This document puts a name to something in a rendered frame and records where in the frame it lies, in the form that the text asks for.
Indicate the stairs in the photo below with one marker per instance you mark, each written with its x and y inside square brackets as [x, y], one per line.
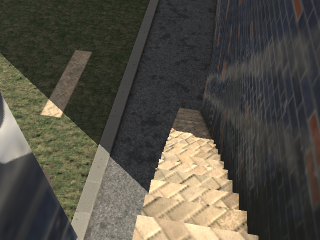
[191, 197]

